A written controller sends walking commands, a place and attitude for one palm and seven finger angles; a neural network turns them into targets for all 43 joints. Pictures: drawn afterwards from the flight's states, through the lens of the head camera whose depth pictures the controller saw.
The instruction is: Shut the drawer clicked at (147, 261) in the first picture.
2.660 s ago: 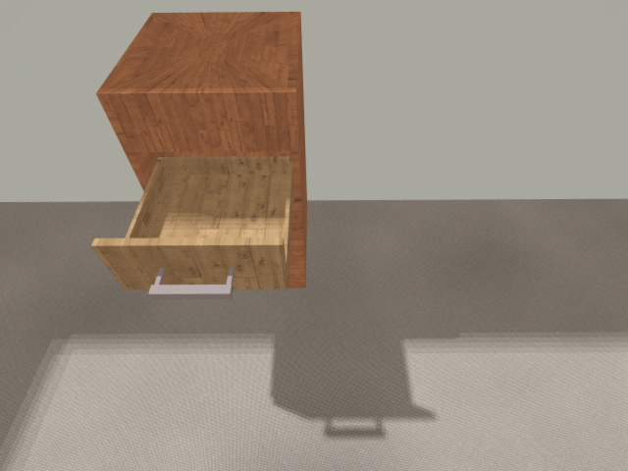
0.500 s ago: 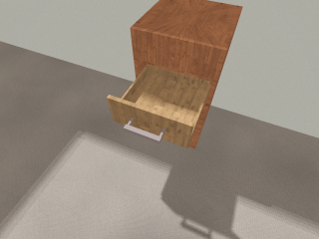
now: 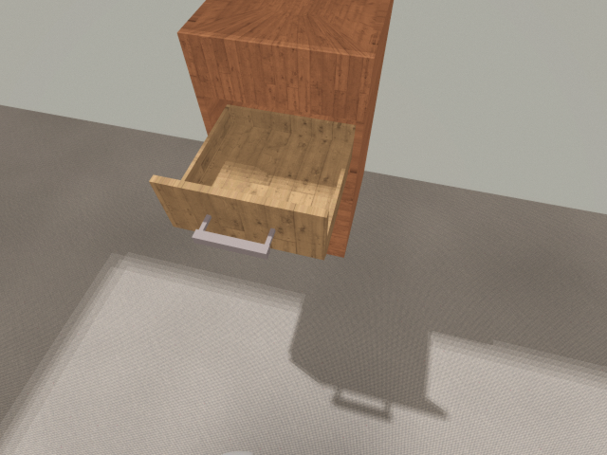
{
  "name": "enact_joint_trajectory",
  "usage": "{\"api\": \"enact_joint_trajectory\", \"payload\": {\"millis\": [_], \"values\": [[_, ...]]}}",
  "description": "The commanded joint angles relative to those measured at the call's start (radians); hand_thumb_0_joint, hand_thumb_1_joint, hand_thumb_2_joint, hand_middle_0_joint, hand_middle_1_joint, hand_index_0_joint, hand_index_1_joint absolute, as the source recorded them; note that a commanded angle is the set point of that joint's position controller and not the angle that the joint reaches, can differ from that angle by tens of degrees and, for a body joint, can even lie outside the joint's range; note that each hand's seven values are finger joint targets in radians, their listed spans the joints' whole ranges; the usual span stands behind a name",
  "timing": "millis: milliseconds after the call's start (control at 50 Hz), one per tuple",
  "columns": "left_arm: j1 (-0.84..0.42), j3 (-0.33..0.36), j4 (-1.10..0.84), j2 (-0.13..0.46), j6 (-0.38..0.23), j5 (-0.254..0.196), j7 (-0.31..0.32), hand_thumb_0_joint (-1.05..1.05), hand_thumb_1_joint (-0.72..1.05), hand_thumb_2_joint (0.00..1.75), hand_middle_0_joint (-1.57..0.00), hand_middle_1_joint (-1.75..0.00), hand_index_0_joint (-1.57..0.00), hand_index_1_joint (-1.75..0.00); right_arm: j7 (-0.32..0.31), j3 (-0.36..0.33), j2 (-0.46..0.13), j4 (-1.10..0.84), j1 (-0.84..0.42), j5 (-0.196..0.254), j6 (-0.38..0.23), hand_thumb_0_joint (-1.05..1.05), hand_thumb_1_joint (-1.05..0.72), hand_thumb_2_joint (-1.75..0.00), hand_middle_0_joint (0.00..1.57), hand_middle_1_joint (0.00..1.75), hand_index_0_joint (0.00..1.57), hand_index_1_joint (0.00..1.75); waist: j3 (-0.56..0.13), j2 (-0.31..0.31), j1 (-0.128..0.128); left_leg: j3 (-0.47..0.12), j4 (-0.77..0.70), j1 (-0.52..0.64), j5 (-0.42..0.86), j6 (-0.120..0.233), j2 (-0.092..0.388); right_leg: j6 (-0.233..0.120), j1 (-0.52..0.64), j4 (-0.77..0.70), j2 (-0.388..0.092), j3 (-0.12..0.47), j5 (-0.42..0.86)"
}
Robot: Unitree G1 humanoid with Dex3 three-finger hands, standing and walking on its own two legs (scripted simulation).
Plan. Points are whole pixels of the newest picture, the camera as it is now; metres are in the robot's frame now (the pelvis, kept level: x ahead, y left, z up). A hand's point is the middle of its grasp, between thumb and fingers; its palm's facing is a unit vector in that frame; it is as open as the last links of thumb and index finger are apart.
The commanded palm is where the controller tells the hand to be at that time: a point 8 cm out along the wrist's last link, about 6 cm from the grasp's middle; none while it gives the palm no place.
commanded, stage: turn to face it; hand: left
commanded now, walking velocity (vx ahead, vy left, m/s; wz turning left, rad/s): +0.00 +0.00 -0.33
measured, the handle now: (235, 235) +0.54 +0.19 -0.20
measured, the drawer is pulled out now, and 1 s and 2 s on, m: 0.30 0.30 0.30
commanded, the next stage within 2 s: take the last steps up to it in 0.36 s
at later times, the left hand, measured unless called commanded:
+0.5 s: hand out of the picture +0.09 +0.18 -0.16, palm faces -0.12 -0.96 -0.26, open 7.4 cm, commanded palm none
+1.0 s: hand (235, 409) +0.19 +0.13 -0.16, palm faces -0.15 -0.97 -0.20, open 7.4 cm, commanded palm none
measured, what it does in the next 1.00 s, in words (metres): steps on the spot: right foot, then left foot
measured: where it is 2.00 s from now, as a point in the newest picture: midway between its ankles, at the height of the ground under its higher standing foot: outside the picture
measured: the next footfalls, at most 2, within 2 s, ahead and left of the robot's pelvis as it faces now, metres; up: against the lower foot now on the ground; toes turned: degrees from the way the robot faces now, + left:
right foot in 0.44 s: -0.01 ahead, -0.13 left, +0.00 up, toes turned -8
left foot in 0.70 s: +0.09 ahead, +0.08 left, +0.00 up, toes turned -9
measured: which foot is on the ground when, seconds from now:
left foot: down 0.00-0.44, up 0.46-0.68, down 0.70-0.98, up 1.00-1.00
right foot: down 0.00-0.18, up 0.20-0.42, down 0.44-0.72, up 0.74-0.96, down 0.98-1.00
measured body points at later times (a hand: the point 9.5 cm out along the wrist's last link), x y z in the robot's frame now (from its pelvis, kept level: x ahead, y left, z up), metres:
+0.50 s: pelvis -0.01 -0.01 +0.00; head +0.06 -0.03 +0.44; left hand +0.10 +0.23 -0.14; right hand +0.02 -0.27 -0.16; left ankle +0.00 +0.13 -0.71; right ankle -0.05 -0.12 -0.73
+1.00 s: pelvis +0.08 -0.04 +0.00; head +0.12 -0.06 +0.45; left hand +0.20 +0.18 -0.14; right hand -0.01 -0.24 -0.16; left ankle +0.05 +0.09 -0.73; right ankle +0.08 -0.15 -0.74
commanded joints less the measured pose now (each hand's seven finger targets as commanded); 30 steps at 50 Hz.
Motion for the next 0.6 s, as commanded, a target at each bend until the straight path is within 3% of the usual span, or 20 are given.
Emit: {"api": "enact_joint_trajectory", "payload": {"millis": [0,40,80,100,120,140,160,180,200,260,320,360,380,400,420,440,460,480,520,580], "values": [[0.127,0.051,-0.036,0.21,-0.014,0.003,0.03,0.0,0.9,0.9,-0.2,-0.3,-0.2,-0.3,-0.013,-0.022,-0.097,-0.103,-0.049,0.009,-0.014,0.0,-0.9,-0.9,0.2,0.3,0.2,0.3,-0.147,-0.253,0.069,-0.049,0.327,-0.225,-0.241,0.006,-0.047,-0.212,0.257,-0.187,-0.32,0.358,0.738],[0.071,0.051,-0.058,0.195,-0.009,0.005,0.036,0.0,0.9,0.9,-0.2,-0.3,-0.2,-0.3,-0.016,-0.016,-0.083,-0.102,-0.026,0.016,-0.02,0.0,-0.9,-0.9,0.2,0.3,0.2,0.3,-0.173,-0.223,0.038,-0.072,0.254,-0.208,-0.244,0.011,-0.034,-0.213,0.288,-0.13,-0.301,0.317,0.819],[0.024,0.046,-0.08,0.19,-0.007,0.003,0.034,0.0,0.9,0.9,-0.2,-0.3,-0.2,-0.3,-0.012,-0.01,-0.071,-0.084,0.013,0.02,-0.022,0.0,-0.9,-0.9,0.2,0.3,0.2,0.3,-0.179,-0.165,0.005,-0.047,0.036,-0.074,-0.124,0.005,-0.041,-0.163,0.22,-0.103,-0.257,0.281,0.78],[0.005,0.042,-0.086,0.186,-0.006,-0.005,0.031,0.0,0.9,0.9,-0.2,-0.3,-0.2,-0.3,-0.012,-0.008,-0.07,-0.067,0.054,0.017,-0.025,0.0,-0.9,-0.9,0.2,0.3,0.2,0.3,-0.177,-0.129,-0.02,-0.026,-0.089,0.051,0.026,0.004,-0.054,-0.124,0.132,-0.084,-0.227,0.261,0.679],[-0.007,0.037,-0.093,0.155,-0.006,-0.012,0.029,0.0,0.9,0.9,-0.2,-0.3,-0.2,-0.3,-0.012,-0.011,-0.077,-0.054,0.09,0.012,-0.032,0.0,-0.9,-0.9,0.2,0.3,0.2,0.3,-0.176,-0.06,-0.039,-0.043,-0.215,0.2,0.162,0.016,-0.019,-0.068,0.012,-0.04,-0.164,0.203,0.509],[0.008,0.028,-0.11,0.109,0.0,-0.022,0.02,0.0,0.9,0.9,-0.2,-0.3,-0.2,-0.3,-0.017,-0.024,-0.16,-0.059,0.096,-0.004,-0.038,0.0,-0.9,-0.9,0.2,0.3,0.2,0.3,-0.158,0.177,-0.032,-0.26,-0.306,0.257,0.242,0.086,0.172,0.002,-0.155,0.084,-0.038,0.097,0.146],[-0.021,0.022,-0.125,0.101,0.003,-0.024,0.016,0.0,0.9,0.9,-0.2,-0.3,-0.2,-0.3,-0.023,-0.031,-0.207,-0.074,0.101,-0.016,-0.034,0.0,-0.9,-0.9,0.2,0.3,0.2,0.3,-0.112,0.289,-0.044,-0.414,-0.354,0.147,0.334,0.193,0.348,0.038,-0.191,0.299,0.005,0.004,-0.246],[-0.025,0.028,-0.125,0.12,0.009,-0.018,0.014,0.0,0.9,0.9,-0.2,-0.3,-0.2,-0.3,-0.021,-0.025,-0.202,-0.094,0.073,-0.023,-0.028,0.0,-0.9,-0.9,0.2,0.3,0.2,0.3,-0.091,0.176,-0.032,-0.396,-0.333,0.05,0.329,0.252,0.364,0.035,-0.159,0.439,-0.035,0.05,-0.257],[0.01,0.03,-0.119,0.104,0.012,-0.011,0.007,0.0,0.9,0.9,-0.2,-0.3,-0.2,-0.3,-0.013,-0.015,-0.182,-0.116,0.016,-0.024,-0.027,0.0,-0.9,-0.9,0.2,0.3,0.2,0.3,-0.077,0.121,0.0,-0.319,-0.351,-0.01,0.174,0.245,0.318,0.035,-0.146,0.464,-0.041,0.03,-0.221],[-0.006,0.025,-0.11,0.091,0.015,-0.007,-0.007,0.0,0.9,0.9,-0.2,-0.3,-0.2,-0.3,-0.012,-0.01,-0.168,-0.124,-0.022,-0.027,-0.027,0.0,-0.9,-0.9,0.2,0.3,0.2,0.3,-0.041,0.196,0.009,-0.191,-0.307,0.012,0.319,0.203,0.233,0.042,-0.167,0.427,-0.057,-0.027,-0.177],[0.013,0.008,-0.112,0.071,-0.002,-0.008,-0.011,0.0,0.9,0.9,-0.2,-0.3,-0.2,-0.3,-0.011,-0.022,-0.193,-0.117,0.009,-0.026,-0.025,0.0,-0.9,-0.9,0.2,0.3,0.2,0.3,-0.142,0.184,-0.004,-0.105,-0.2,0.14,0.553,0.183,0.205,0.044,-0.09,0.21,-0.042,-0.119,-0.176],[0.074,0.011,-0.097,0.078,-0.013,-0.01,-0.01,0.0,0.9,0.9,-0.2,-0.3,-0.2,-0.3,-0.008,-0.029,-0.199,-0.111,0.017,-0.014,-0.021,0.0,-0.9,-0.9,0.2,0.3,0.2,0.3,-0.202,0.129,0.017,-0.063,-0.098,0.153,0.565,0.14,0.17,0.037,0.035,-0.027,-0.027,-0.141,0.019],[0.119,0.02,-0.084,0.111,-0.02,-0.005,-0.007,0.0,0.9,0.9,-0.2,-0.3,-0.2,-0.3,-0.007,-0.033,-0.19,-0.114,0.011,-0.002,-0.018,0.0,-0.9,-0.9,0.2,0.3,0.2,0.3,-0.212,0.058,0.038,-0.029,-0.014,0.096,0.439,0.094,0.121,0.029,0.126,-0.186,-0.049,-0.102,0.185],[0.152,0.035,-0.075,0.202,-0.029,0.007,0.004,0.0,0.9,0.9,-0.2,-0.3,-0.2,-0.3,-0.002,-0.029,-0.133,-0.136,0.001,0.013,-0.017,0.0,-0.9,-0.9,0.2,0.3,0.2,0.3,-0.188,-0.187,0.048,0.045,0.13,-0.102,0.113,0.027,0.01,-0.033,0.229,-0.294,-0.242,0.179,0.42],[0.162,0.046,-0.072,0.272,-0.032,0.009,0.011,0.0,0.9,0.9,-0.2,-0.3,-0.2,-0.3,0.007,-0.017,-0.103,-0.174,-0.045,0.01,-0.013,0.0,-0.9,-0.9,0.2,0.3,0.2,0.3,-0.173,-0.324,0.069,0.037,0.295,-0.228,-0.265,-0.003,-0.065,-0.142,0.245,-0.277,-0.412,0.342,0.674],[0.164,0.036,-0.071,0.257,-0.033,0.006,0.016,0.0,0.9,0.9,-0.2,-0.3,-0.2,-0.3,0.001,-0.015,-0.109,-0.161,-0.043,0.011,-0.005,0.0,-0.9,-0.9,0.2,0.3,0.2,0.3,-0.186,-0.24,0.067,-0.051,0.392,-0.231,-0.293,0.005,-0.035,-0.212,0.223,-0.24,-0.434,0.308,0.694],[0.122,0.033,-0.085,0.232,-0.027,0.009,0.016,0.0,0.9,0.9,-0.2,-0.3,-0.2,-0.3,0.01,-0.011,-0.08,-0.157,-0.041,0.008,-0.01,0.0,-0.9,-0.9,0.2,0.3,0.2,0.3,-0.139,-0.196,0.049,-0.043,0.413,-0.26,-0.248,0.01,-0.036,-0.218,0.201,-0.228,-0.379,0.273,0.605],[0.103,0.031,-0.082,0.181,-0.034,0.007,0.024,0.0,0.9,0.9,-0.2,-0.3,-0.2,-0.3,0.007,-0.012,-0.082,-0.137,-0.035,0.001,-0.011,0.0,-0.9,-0.9,0.2,0.3,0.2,0.3,-0.152,-0.264,0.031,-0.057,0.431,-0.296,-0.197,0.008,-0.031,-0.199,0.259,-0.204,-0.312,0.264,0.652],[0.107,0.022,-0.071,0.156,-0.042,0.001,0.033,0.0,0.9,0.9,-0.2,-0.3,-0.2,-0.3,0.019,-0.006,-0.072,-0.126,-0.021,0.002,-0.02,0.0,-0.9,-0.9,0.2,0.3,0.2,0.3,-0.181,-0.236,0.029,-0.042,0.333,-0.248,-0.162,0.01,-0.029,-0.183,0.302,-0.2,-0.29,0.197,0.602],[0.12,0.021,-0.054,0.164,-0.054,0.001,0.023,0.0,0.9,0.9,-0.2,-0.3,-0.2,-0.3,0.036,0.005,-0.042,-0.111,-0.036,0.002,-0.035,0.0,-0.9,-0.9,0.2,0.3,0.2,0.3,-0.135,-0.156,0.038,-0.003,0.104,-0.119,-0.088,0.019,-0.056,-0.172,0.217,-0.246,-0.275,0.19,0.373]]}}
